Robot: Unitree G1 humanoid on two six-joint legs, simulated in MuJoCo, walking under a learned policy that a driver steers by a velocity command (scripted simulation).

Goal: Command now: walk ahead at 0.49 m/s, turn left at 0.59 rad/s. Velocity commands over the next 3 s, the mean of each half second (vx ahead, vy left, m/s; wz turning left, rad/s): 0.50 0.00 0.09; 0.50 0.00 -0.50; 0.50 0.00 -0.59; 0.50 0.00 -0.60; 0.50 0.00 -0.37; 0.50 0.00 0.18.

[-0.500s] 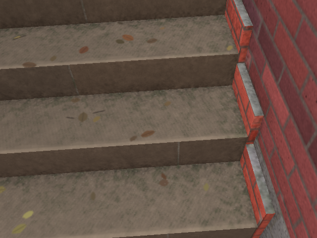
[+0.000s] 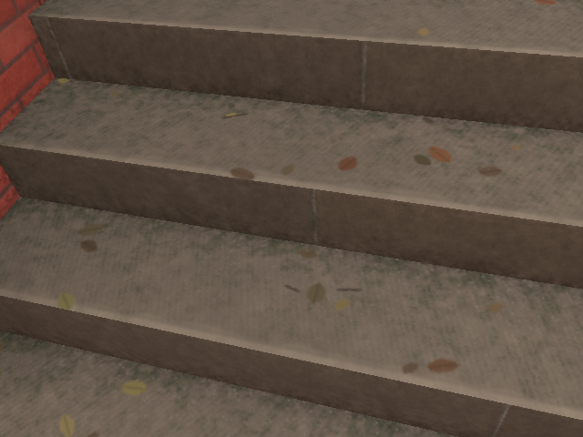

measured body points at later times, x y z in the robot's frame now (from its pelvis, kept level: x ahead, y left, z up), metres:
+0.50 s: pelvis +0.26 +0.18 +0.04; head +0.30 +0.19 +0.49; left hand +0.15 +0.41 -0.10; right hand +0.53 +0.03 -0.01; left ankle +0.39 +0.31 -0.56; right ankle +0.07 -0.08 -0.60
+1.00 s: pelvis +0.50 +0.24 +0.19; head +0.50 +0.25 +0.64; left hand +0.74 +0.33 +0.10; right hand +0.40 +0.05 +0.04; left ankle +0.39 +0.32 -0.55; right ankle +0.64 +0.14 -0.34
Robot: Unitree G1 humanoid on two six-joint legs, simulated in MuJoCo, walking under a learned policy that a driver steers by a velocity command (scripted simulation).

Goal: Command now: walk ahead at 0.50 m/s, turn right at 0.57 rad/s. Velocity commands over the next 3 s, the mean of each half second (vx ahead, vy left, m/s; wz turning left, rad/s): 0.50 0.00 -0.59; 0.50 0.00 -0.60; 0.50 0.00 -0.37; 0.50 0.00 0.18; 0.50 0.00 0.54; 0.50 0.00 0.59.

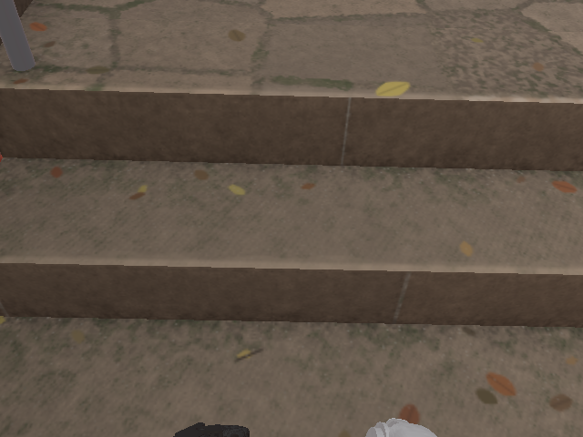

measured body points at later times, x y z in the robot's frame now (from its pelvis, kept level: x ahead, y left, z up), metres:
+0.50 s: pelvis +0.27 +0.01 +0.17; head +0.28 -0.05 +0.62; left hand +0.28 +0.20 +0.04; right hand +0.48 -0.17 +0.10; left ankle +0.46 +0.07 -0.33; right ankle +0.15 -0.04 -0.58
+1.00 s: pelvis +0.52 -0.08 +0.32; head +0.54 -0.08 +0.77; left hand +0.79 -0.12 +0.23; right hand +0.33 -0.20 +0.18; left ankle +0.48 +0.07 -0.41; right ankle +0.54 -0.28 -0.23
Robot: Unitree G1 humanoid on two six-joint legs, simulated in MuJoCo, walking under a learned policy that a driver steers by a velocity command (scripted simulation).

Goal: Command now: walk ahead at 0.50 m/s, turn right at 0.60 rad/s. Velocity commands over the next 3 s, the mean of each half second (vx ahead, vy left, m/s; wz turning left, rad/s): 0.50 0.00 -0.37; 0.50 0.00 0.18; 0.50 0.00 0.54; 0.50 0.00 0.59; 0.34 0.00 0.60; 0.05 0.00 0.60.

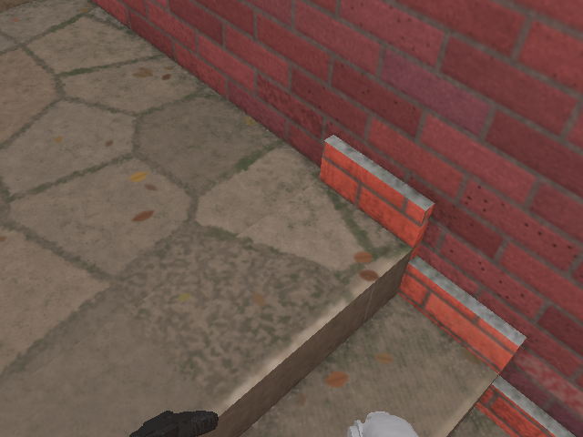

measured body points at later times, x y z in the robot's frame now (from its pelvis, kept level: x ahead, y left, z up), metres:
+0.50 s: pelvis +0.32 -0.06 +0.09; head +0.37 -0.02 +0.54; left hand +0.47 +0.17 -0.07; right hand +0.52 -0.26 +0.05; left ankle +0.35 +0.00 -0.53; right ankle +0.15 -0.19 -0.54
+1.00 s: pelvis +0.46 -0.07 +0.17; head +0.45 -0.07 +0.62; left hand +0.42 +0.18 +0.02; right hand +0.69 -0.26 +0.11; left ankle +0.43 +0.09 -0.26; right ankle +0.47 -0.20 -0.56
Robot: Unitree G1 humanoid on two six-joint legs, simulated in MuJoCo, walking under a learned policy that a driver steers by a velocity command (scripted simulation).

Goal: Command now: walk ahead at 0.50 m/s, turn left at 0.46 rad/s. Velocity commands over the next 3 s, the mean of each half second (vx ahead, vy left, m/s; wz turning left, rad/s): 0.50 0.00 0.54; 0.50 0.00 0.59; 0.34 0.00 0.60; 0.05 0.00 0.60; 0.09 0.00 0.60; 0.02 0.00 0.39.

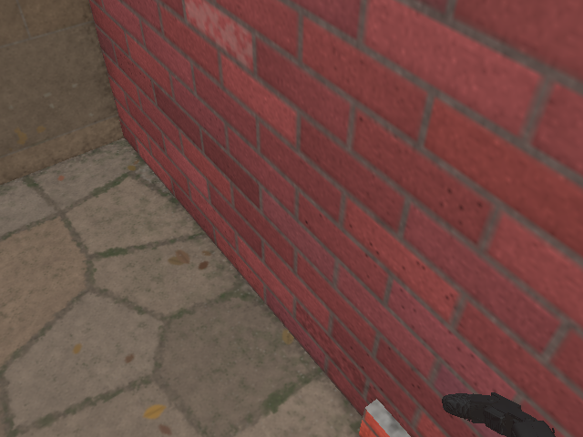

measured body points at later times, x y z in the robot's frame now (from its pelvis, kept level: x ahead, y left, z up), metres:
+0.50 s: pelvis +0.11 +0.10 +0.17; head +0.10 +0.12 +0.62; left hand +0.27 +0.34 +0.10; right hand +0.12 -0.15 +0.05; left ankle +0.02 +0.17 -0.56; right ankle +0.28 -0.02 -0.46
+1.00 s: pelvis +0.29 +0.22 +0.17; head +0.29 +0.23 +0.62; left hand +0.10 +0.46 +0.05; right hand +0.60 +0.14 +0.11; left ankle +0.32 +0.43 -0.51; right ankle +0.31 +0.01 -0.56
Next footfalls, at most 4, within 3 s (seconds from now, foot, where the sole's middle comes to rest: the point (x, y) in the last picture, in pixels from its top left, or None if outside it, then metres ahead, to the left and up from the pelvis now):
0.12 left None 0.06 0.18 -0.60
0.64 right None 0.35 0.03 -0.60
1.08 left None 0.35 0.45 -0.60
1.52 right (72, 373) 0.62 0.50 -0.60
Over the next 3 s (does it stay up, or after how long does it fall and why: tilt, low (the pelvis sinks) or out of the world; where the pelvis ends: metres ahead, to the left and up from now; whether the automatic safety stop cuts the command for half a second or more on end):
stays up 0.39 0.61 0.17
